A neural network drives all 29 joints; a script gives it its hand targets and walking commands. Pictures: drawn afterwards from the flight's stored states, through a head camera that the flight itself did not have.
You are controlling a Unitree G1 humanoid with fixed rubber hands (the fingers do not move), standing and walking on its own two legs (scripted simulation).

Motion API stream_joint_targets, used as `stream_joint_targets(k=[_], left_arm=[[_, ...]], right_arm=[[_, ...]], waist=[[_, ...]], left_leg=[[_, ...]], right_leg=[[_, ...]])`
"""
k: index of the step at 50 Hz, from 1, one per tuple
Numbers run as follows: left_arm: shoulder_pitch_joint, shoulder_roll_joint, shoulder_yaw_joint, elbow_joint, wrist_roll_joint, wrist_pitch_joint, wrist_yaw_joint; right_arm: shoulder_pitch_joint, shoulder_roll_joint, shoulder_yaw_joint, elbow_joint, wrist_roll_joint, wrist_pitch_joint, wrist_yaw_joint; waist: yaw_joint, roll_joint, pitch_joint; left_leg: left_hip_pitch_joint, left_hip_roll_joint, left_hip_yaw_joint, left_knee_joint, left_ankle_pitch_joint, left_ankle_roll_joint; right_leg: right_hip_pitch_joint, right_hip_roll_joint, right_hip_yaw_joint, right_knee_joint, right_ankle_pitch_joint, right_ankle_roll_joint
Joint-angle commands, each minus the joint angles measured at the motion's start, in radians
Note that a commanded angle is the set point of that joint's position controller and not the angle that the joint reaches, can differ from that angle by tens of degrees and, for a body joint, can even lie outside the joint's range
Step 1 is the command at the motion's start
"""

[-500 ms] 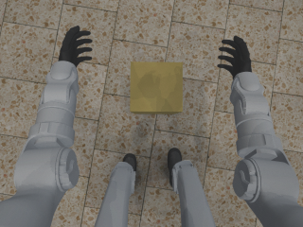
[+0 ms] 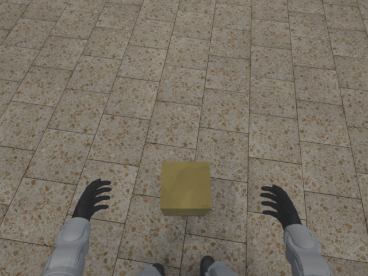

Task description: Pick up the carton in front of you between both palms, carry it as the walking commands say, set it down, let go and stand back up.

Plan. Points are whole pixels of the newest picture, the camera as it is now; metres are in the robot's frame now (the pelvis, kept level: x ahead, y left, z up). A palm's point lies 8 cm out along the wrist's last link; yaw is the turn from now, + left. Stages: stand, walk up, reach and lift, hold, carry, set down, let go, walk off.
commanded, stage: let go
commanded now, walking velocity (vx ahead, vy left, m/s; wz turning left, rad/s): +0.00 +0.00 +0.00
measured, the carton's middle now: (185, 190) +0.43 -0.01 -0.63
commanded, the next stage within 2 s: stand in 0.66 s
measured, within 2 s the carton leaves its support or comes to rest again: neither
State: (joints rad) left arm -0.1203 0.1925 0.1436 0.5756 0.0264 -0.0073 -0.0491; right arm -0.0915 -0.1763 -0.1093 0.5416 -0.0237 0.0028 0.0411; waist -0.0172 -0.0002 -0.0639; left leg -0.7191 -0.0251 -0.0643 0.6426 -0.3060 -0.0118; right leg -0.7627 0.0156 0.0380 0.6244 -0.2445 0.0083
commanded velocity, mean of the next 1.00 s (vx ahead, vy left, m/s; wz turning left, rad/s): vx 0.00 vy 0.00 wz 0.00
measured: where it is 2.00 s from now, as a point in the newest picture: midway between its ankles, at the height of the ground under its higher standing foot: outside the picture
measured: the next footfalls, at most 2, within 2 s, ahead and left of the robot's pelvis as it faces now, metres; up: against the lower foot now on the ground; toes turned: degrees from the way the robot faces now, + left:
none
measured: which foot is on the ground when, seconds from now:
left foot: down 0.00-1.00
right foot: down 0.00-1.00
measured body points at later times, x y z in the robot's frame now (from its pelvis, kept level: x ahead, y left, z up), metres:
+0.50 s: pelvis +0.01 +0.00 +0.02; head +0.03 +0.00 +0.47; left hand +0.19 +0.24 -0.05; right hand +0.19 -0.23 -0.05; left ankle -0.02 +0.13 -0.72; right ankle +0.01 -0.12 -0.72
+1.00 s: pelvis +0.03 +0.00 +0.02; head +0.04 +0.00 +0.47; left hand +0.16 +0.30 -0.07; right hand +0.17 -0.29 -0.08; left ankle -0.02 +0.13 -0.72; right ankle +0.01 -0.12 -0.72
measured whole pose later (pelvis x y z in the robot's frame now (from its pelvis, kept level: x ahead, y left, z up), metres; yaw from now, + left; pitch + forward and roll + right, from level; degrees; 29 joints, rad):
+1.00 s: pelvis +0.03 +0.00 +0.02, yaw +0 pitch +0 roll +0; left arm 0.19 0.33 0.05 0.72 0.04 0.02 0.02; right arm 0.19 -0.34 -0.04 0.70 -0.04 0.02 -0.02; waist 0.01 0.02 0.01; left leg -0.17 -0.02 -0.07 0.51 -0.34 0.00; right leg -0.22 0.02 0.04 0.51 -0.29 0.01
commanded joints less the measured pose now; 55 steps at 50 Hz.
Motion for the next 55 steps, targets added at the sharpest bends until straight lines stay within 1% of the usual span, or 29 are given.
stream_joint_targets(k=[1,5,9,14,19,24,31,32,33,34,35,36,37,38,41,45,48,55], left_arm=[[0.076,0.095,-0.002,-0.127,-0.011,-0.031,0.0],[0.195,0.092,-0.028,-0.167,-0.018,-0.032,-0.003],[0.27,0.092,-0.052,-0.196,-0.023,-0.013,-0.008],[0.296,0.101,-0.07,-0.222,-0.023,0.04,-0.019],[0.281,0.103,-0.073,-0.234,-0.016,0.093,-0.028],[0.288,0.103,-0.069,-0.239,-0.007,0.125,-0.03],[0.293,0.104,-0.066,-0.246,0.002,0.131,-0.028],[0.346,0.105,-0.065,-0.184,-0.021,0.102,-0.009],[0.334,0.105,-0.068,-0.201,-0.016,0.095,0.001],[0.286,0.244,-0.035,-0.092,0.012,0.072,0.045],[0.3,0.247,-0.041,-0.08,0.017,0.058,0.06],[0.292,0.234,-0.048,-0.063,0.017,0.049,0.062],[0.287,0.228,-0.049,-0.05,0.019,0.042,0.062],[0.28,0.221,-0.051,-0.039,0.018,0.037,0.063],[0.274,0.228,-0.054,-0.001,0.014,0.023,0.056],[0.281,0.248,-0.057,0.043,0.013,0.014,0.061],[0.279,0.264,-0.06,0.073,0.013,0.008,0.068],[0.272,0.285,-0.07,0.129,0.01,0.001,0.076]], right_arm=[[0.09,-0.094,0.0,-0.124,0.013,-0.032,0.001],[0.206,-0.104,0.021,-0.163,0.019,-0.033,0.007],[0.264,-0.119,0.037,-0.192,0.026,-0.013,0.016],[0.283,-0.13,0.043,-0.211,0.025,0.038,0.028],[0.274,-0.137,0.036,-0.215,0.011,0.092,0.035],[0.283,-0.134,0.031,-0.219,0.001,0.125,0.034],[0.282,-0.129,0.03,-0.229,0.003,0.13,0.031],[0.251,-0.156,0.013,-0.271,-0.014,0.181,0.003],[0.275,-0.154,0.033,-0.255,-0.009,0.194,-0.007],[0.245,-0.241,0.016,-0.11,-0.006,0.122,-0.048],[0.274,-0.24,0.014,-0.093,-0.011,0.088,-0.061],[0.274,-0.231,0.022,-0.071,-0.018,0.066,-0.063],[0.269,-0.228,0.026,-0.054,-0.021,0.05,-0.062],[0.258,-0.228,0.028,-0.037,-0.023,0.037,-0.061],[0.239,-0.245,0.029,0.004,-0.019,0.02,-0.054],[0.254,-0.271,0.031,0.057,-0.017,0.008,-0.059],[0.258,-0.286,0.033,0.09,-0.016,0.002,-0.064],[0.257,-0.306,0.04,0.146,-0.013,-0.004,-0.068]], waist=[[-0.001,0.008,-0.384],[0.005,0.015,-0.251],[0.013,0.02,-0.112],[0.017,0.015,0.043],[0.013,0.007,0.128],[0.012,0.004,0.134],[0.017,0.01,0.109],[0.017,-0.014,0.06],[0.022,0.005,0.066],[0.039,0.005,0.08],[0.021,0.013,0.068],[0.014,0.016,0.068],[0.015,0.025,0.069],[0.019,0.032,0.064],[0.025,0.018,0.023],[0.021,0.014,-0.006],[0.019,0.007,-0.008],[0.02,0.003,0.008]], left_leg=[[0.266,-0.022,0.037,-0.114,0.344,-0.018],[0.389,-0.02,0.042,-0.19,0.32,-0.018],[0.459,-0.015,0.044,-0.256,0.275,-0.015],[0.473,-0.011,0.054,-0.308,0.161,-0.01],[0.476,-0.007,0.057,-0.318,0.098,-0.002],[0.51,-0.01,0.057,-0.3,0.144,-0.002],[0.546,-0.017,0.054,-0.281,0.219,-0.004],[0.584,-0.016,0.052,-0.248,0.288,-0.004],[0.575,-0.021,0.052,-0.239,0.302,-0.006],[0.46,0.044,0.021,-0.2,0.208,-0.021],[0.497,0.045,0.01,-0.203,0.146,-0.018],[0.501,0.051,-0.003,-0.21,0.085,-0.014],[0.491,0.056,-0.016,-0.219,0.05,-0.009],[0.481,0.061,-0.026,-0.222,0.044,-0.004],[0.494,0.069,-0.032,-0.205,0.155,0.0],[0.534,0.077,-0.034,-0.188,0.278,0.002],[0.552,0.083,-0.042,-0.188,0.317,0.005],[0.563,0.089,-0.052,-0.205,0.344,0.007]], right_leg=[[0.507,0.022,-0.016,-0.062,0.367,0.017],[0.581,0.025,-0.025,-0.142,0.316,0.017],[0.644,0.03,-0.033,-0.202,0.255,0.014],[0.708,0.031,-0.041,-0.241,0.167,0.014],[0.749,0.033,-0.044,-0.244,0.122,0.013],[0.773,0.035,-0.041,-0.235,0.161,0.011],[0.776,0.034,-0.036,-0.227,0.222,0.011],[0.763,0.06,-0.05,-0.198,0.227,0.017],[0.751,0.057,-0.046,-0.19,0.229,0.016],[0.618,-0.038,-0.012,-0.187,0.178,0.024],[0.588,-0.052,0.014,-0.193,0.128,0.015],[0.553,-0.052,0.028,-0.198,0.062,0.008],[0.544,-0.051,0.033,-0.202,0.024,0.004],[0.545,-0.048,0.034,-0.196,0.019,0.003],[0.571,-0.053,0.035,-0.176,0.125,-0.001],[0.585,-0.065,0.041,-0.161,0.223,-0.01],[0.593,-0.071,0.045,-0.161,0.252,-0.014],[0.613,-0.082,0.054,-0.174,0.276,-0.018]])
